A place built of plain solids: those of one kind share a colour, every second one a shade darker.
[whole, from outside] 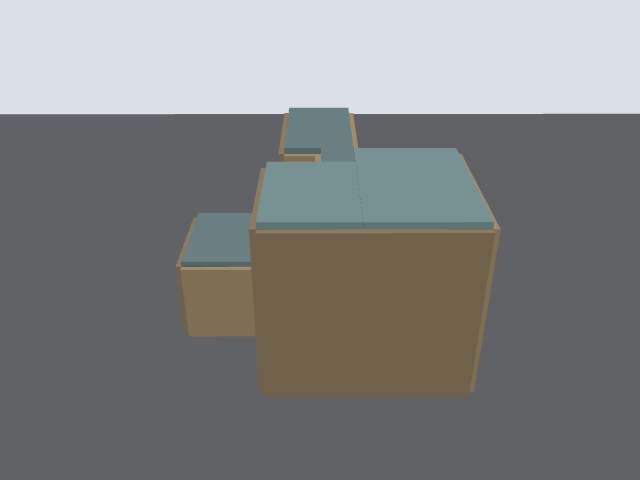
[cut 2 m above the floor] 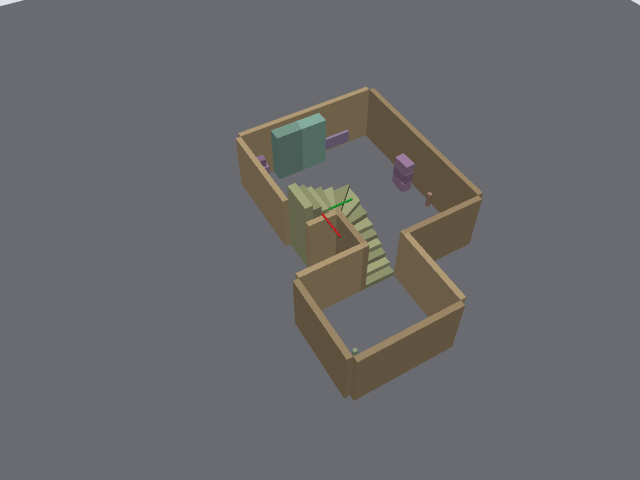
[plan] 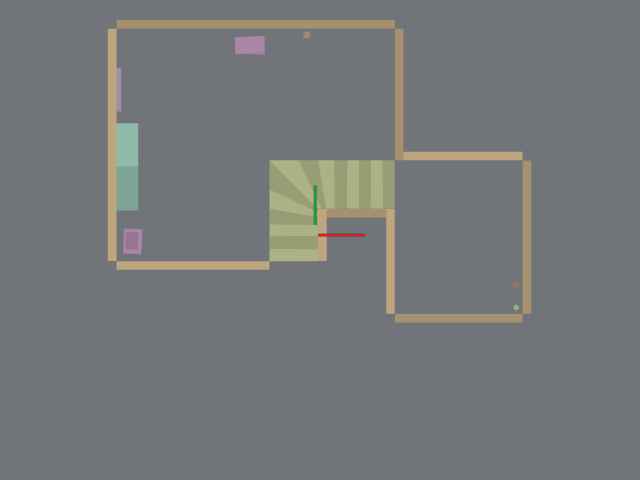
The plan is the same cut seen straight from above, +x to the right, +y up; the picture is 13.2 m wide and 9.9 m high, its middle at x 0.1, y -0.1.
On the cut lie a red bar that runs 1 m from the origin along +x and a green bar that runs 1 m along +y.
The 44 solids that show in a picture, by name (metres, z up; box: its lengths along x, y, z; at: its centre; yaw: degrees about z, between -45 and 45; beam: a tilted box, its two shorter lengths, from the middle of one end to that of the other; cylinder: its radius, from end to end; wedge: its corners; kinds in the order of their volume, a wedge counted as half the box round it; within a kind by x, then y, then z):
{
 "wall_1": {"box": [0.18, 4.8, 5.36], "at": [-4.19, 1.86, 2.63]},
 "wall_2": {"box": [3.16, 0.18, 5.36], "at": [-2.52, -0.63, 2.63]},
 "wall_3": {"box": [5.74, 0.18, 5.36], "at": [-1.23, 4.35, 2.63]},
 "wall_4": {"box": [0.18, 3.9, 2.58], "at": [-1.03, -2.49, 4.02]},
 "wall_5": {"box": [0.18, 1.08, 5.36], "at": [0.15, 0.0, 2.63]},
 "wall_6": {"box": [1.13, 0.18, 2.58], "at": [0.63, -0.45, 4.02]},
 "wall_7": {"box": [1.58, 0.18, 5.36], "at": [0.85, 0.45, 2.63]},
 "wall_8": {"box": [0.18, 3.9, 2.58], "at": [1.28, -2.49, 4.02]},
 "wall_9": {"box": [0.18, 2.16, 2.57], "at": [1.55, -0.54, 1.23]},
 "wall_10": {"box": [0.18, 1.0, 2.79], "at": [1.73, 1.04, 3.91]},
 "wall_11": {"box": [0.18, 2.72, 5.36], "at": [1.73, 2.9, 2.63]},
 "wall_12": {"box": [2.63, 0.18, 2.57], "at": [2.96, -1.71, 1.23]},
 "wall_13": {"box": [2.63, 0.18, 2.57], "at": [2.96, 1.63, 1.23]},
 "wall_14": {"box": [0.18, 3.16, 2.57], "at": [4.37, -0.04, 1.23]},
 "roof_1": {"box": [3.16, 4.8, 0.2], "at": [-2.52, 1.86, 5.41]},
 "roof_2": {"box": [1.0, 1.08, 0.2], "at": [-0.44, 0.0, 5.41]},
 "roof_3": {"box": [2.13, 3.9, 0.2], "at": [0.13, -2.49, 5.41]},
 "roof_4": {"box": [2.58, 3.72, 0.2], "at": [0.35, 2.4, 5.41]},
 "roof_5": {"box": [2.63, 3.16, 0.18], "at": [2.96, -0.04, 2.61]},
 "tread_1": {"wedge": [[-0.94, -0.54, -0.05], [-0.94, -0.54, 2.55], [-0.94, -0.28, -0.05], [-0.94, -0.28, 2.55], [0.06, -0.54, -0.05], [0.06, -0.54, 2.54], [0.06, -0.29, -0.05], [0.06, -0.29, 2.54]]},
 "tread_2": {"wedge": [[-0.94, -0.29, -0.05], [-0.94, -0.29, 2.35], [-0.94, -0.02, -0.05], [-0.94, -0.02, 2.35], [0.06, -0.29, -0.05], [0.06, -0.29, 2.35], [0.06, -0.02, -0.05], [0.06, -0.02, 2.35]]},
 "tread_3": {"wedge": [[-0.94, -0.02, -0.05], [-0.94, -0.02, 2.16], [-0.94, 0.22, -0.05], [-0.94, 0.22, 2.16], [0.06, -0.02, -0.05], [0.06, -0.02, 2.16], [0.06, 0.21, -0.05], [0.06, 0.21, 2.16]]},
 "tread_4": {"wedge": [[-0.94, 0.22, -0.05], [-0.94, 0.22, 1.98], [-0.94, 0.54, -0.05], [-0.94, 0.54, 1.98], [0.06, 0.21, -0.05], [0.06, 0.21, 1.98], [0.06, 0.37, -0.05], [0.06, 0.37, 1.98]]},
 "tread_5": {"wedge": [[-0.94, 0.54, -0.05], [-0.94, 0.54, 1.79], [-0.94, 0.94, -0.05], [-0.94, 0.94, 1.79], [0.06, 0.37, -0.05], [0.06, 0.37, 1.79], [0.06, 0.47, -0.05], [0.06, 0.47, 1.79]]},
 "tread_6": {"wedge": [[-0.94, 0.94, -0.05], [-0.94, 0.94, 1.6], [-0.94, 1.54, -0.05], [-0.94, 1.54, 1.6], [0.06, 0.47, -0.05], [0.06, 0.47, 1.6], [0.06, 0.54, -0.05], [0.06, 0.54, 1.6]]},
 "tread_7": {"wedge": [[-0.94, 1.54, -0.05], [-0.94, 1.54, 1.43], [-0.34, 1.54, -0.05], [-0.34, 1.54, 1.43], [0.06, 0.54, -0.05], [0.06, 0.54, 1.43], [0.14, 0.54, -0.05], [0.14, 0.54, 1.43]]},
 "tread_8": {"wedge": [[-0.34, 1.54, -0.05], [-0.34, 1.54, 1.25], [0.06, 1.54, -0.05], [0.06, 1.54, 1.25], [0.13, 0.54, -0.05], [0.13, 0.54, 1.25], [0.23, 0.54, -0.05], [0.23, 0.54, 1.25]]},
 "tread_9": {"wedge": [[0.06, 1.54, -0.05], [0.06, 1.54, 1.06], [0.22, 0.54, -0.05], [0.22, 0.54, 1.06], [0.39, 1.54, -0.05], [0.39, 1.54, 1.06], [0.4, 0.54, -0.05], [0.4, 0.54, 1.06]]},
 "tread_10": {"wedge": [[0.39, 1.54, -0.05], [0.39, 1.54, 0.88], [0.4, 0.54, -0.05], [0.4, 0.54, 0.88], [0.66, 0.54, -0.05], [0.66, 0.54, 0.88], [0.66, 1.54, -0.05], [0.66, 1.54, 0.88]]},
 "tread_11": {"wedge": [[0.65, 0.54, -0.05], [0.65, 0.54, 0.7], [0.66, 1.54, -0.05], [0.66, 1.54, 0.71], [0.9, 0.54, -0.05], [0.9, 0.54, 0.71], [0.9, 1.54, -0.05], [0.9, 1.54, 0.71]]},
 "tread_12": {"wedge": [[0.9, 0.54, -0.05], [0.9, 0.54, 0.52], [0.9, 1.54, -0.05], [0.9, 1.54, 0.52], [1.14, 0.54, -0.05], [1.14, 0.54, 0.52], [1.15, 1.54, -0.05], [1.15, 1.54, 0.53]]},
 "tread_13": {"wedge": [[1.14, 0.54, -0.05], [1.14, 0.54, 0.34], [1.15, 1.54, -0.05], [1.15, 1.54, 0.34], [1.39, 0.54, -0.05], [1.39, 0.54, 0.34], [1.39, 1.54, -0.05], [1.39, 1.54, 0.34]]},
 "tread_14": {"wedge": [[1.39, 0.54, -0.05], [1.39, 0.54, 0.16], [1.39, 1.54, -0.05], [1.39, 1.54, 0.17], [1.64, 0.54, -0.05], [1.64, 0.54, 0.16], [1.64, 1.54, -0.05], [1.64, 1.54, 0.17]]},
 "lockers_1": {"box": [0.45, 0.9, 1.85], "at": [-3.87, 0.96, 0.88]},
 "lockers_2": {"box": [0.45, 0.9, 1.85], "at": [-3.87, 1.86, 0.88]},
 "carton_1": {"box": [0.26, 0.36, 0.29], "at": [-3.78, -0.12, 0.98], "yaw": -2.9},
 "carton_2": {"box": [0.37, 0.51, 0.42], "at": [-3.76, -0.13, 0.62], "yaw": -3.1},
 "carton_3": {"box": [0.61, 0.34, 0.37], "at": [-1.35, 3.92, 0.93], "yaw": 3.2},
 "carton_4": {"box": [0.61, 0.34, 0.42], "at": [-1.34, 3.91, 0.16], "yaw": -1.8},
 "carton_5": {"box": [0.61, 0.34, 0.37], "at": [-1.34, 3.91, 0.56], "yaw": 2.0},
 "radiator_1": {"box": [0.1, 0.9, 0.45], "at": [-4.05, 3.0, 0.38]},
 "pipe_1": {"cylinder": 0.06, "from": [4.15, -1.49, 0.0], "to": [4.15, -1.49, 2.52]},
 "extinguisher_1": {"cylinder": 0.07, "from": [-0.17, 4.13, 0.0], "to": [-0.17, 4.13, 0.52]},
 "extinguisher_2": {"cylinder": 0.07, "from": [4.15, -1.02, 0.0], "to": [4.15, -1.02, 0.52]}
}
